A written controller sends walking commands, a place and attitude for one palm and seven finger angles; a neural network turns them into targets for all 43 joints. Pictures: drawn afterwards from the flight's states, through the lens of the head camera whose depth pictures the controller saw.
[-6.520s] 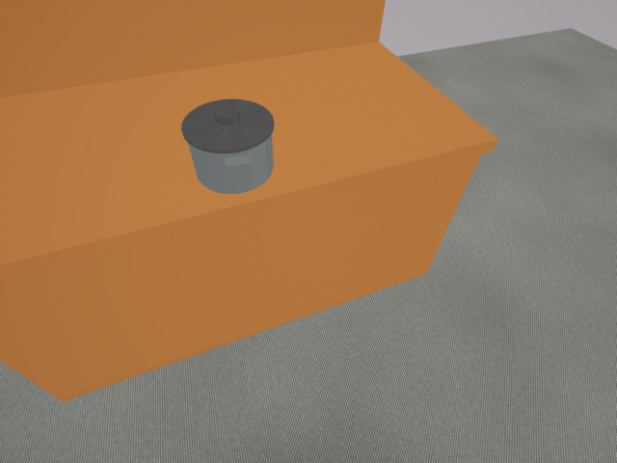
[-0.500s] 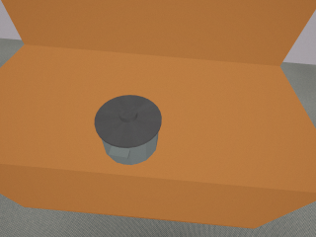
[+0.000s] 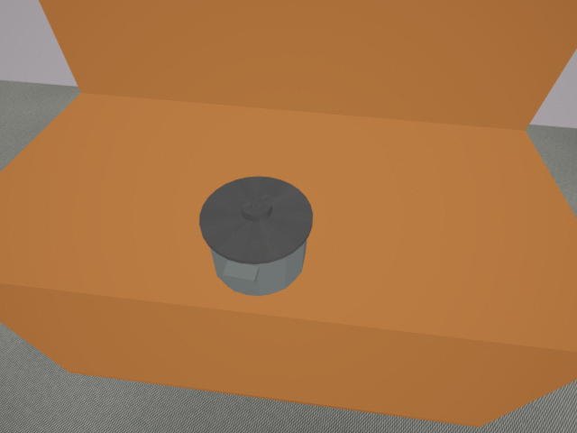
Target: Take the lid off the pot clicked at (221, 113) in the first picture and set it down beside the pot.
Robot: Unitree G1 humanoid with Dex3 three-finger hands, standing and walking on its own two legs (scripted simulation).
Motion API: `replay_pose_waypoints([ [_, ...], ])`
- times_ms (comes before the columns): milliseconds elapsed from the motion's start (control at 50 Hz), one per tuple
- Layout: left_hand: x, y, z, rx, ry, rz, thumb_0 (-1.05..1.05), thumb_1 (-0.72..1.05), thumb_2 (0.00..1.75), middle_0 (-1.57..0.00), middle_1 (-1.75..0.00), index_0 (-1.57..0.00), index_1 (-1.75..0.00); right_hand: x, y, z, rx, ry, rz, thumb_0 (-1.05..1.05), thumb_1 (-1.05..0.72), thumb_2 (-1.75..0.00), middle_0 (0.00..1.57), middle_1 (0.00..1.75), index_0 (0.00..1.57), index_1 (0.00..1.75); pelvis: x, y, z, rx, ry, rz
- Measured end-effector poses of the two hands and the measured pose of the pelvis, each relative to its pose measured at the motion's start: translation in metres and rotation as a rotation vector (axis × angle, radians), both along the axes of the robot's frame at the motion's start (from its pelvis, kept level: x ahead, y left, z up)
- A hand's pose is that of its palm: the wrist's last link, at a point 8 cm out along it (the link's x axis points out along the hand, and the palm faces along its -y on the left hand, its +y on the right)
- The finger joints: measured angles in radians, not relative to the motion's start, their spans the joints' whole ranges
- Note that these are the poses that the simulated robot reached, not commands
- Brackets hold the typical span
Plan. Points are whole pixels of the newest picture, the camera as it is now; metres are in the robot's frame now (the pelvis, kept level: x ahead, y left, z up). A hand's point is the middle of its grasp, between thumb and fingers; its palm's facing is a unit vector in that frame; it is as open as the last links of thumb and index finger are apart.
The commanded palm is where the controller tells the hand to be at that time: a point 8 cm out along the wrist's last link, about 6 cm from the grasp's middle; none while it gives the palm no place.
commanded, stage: come to a stop and stand still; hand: left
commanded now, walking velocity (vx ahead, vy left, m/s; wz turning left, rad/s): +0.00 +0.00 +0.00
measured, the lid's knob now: (256, 206) +0.45 +0.09 +0.05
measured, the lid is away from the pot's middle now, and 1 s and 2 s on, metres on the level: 0.00 0.00 0.00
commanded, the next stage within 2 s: look again from close up in 0.40 s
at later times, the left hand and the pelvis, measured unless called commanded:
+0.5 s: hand out of the picture -0.07 +0.19 -0.17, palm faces +0.04 -0.99 -0.17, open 7.4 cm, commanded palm none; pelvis -0.01 +0.03 +0.00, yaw +0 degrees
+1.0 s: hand out of the picture +0.03 +0.18 -0.17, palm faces +0.01 -0.98 -0.21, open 7.3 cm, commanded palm none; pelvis +0.02 +0.01 +0.00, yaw -1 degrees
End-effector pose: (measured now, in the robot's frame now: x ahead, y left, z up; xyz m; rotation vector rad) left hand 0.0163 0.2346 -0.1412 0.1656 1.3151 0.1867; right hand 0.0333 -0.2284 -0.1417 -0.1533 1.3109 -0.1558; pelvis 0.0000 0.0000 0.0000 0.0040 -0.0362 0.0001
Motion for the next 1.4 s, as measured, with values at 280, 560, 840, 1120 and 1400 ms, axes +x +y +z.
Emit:
replay_pose_waypoints([
  [280,-0.048,0.021,-0.002,-0.023,0.061,0.006,0.0,0.91,0.9,-0.2,-0.3,-0.2,-0.3,-0.087,0.059,-0.004,0.081,0.142,-0.046,0.01,-0.91,-0.9,0.19,0.3,0.2,0.3,-0.017,0.028,0.001,-0.005,0.016,0.002],
  [560,-0.097,-0.002,-0.008,-0.076,0.202,0.024,0.0,0.91,0.9,-0.2,-0.3,-0.2,-0.3,-0.075,0.071,-0.009,0.093,0.118,-0.037,0.01,-0.91,-0.9,0.2,0.3,0.2,0.3,-0.015,0.033,-0.004,-0.012,0.025,-0.006],
  [840,-0.031,-0.001,-0.001,-0.03,0.063,-0.003,0.0,0.91,0.9,-0.2,-0.3,-0.2,-0.3,-0.006,0.024,-0.008,0.024,-0.05,-0.001,0.02,-0.93,-0.9,0.19,0.3,0.2,0.3,0.009,0.023,-0.003,0.003,0.019,-0.01],
  [1120,0.023,-0.012,0.004,-0.005,0.01,-0.041,0.01,0.92,0.9,-0.2,-0.3,-0.2,-0.3,0.0,0.003,-0.007,0.028,0.024,0.0,0.01,-0.92,-0.9,0.19,0.3,0.2,0.3,0.027,-0.003,0.0,0.006,0.029,-0.011],
  [1400,0.027,-0.026,0.003,-0.013,0.031,-0.037,0.0,0.92,0.9,-0.2,-0.3,-0.2,-0.3,-0.007,-0.003,-0.006,0.039,0.085,-0.011,0.01,-0.92,-0.9,0.19,0.3,0.2,0.3,0.033,-0.017,0.001,0.004,0.027,-0.007],
])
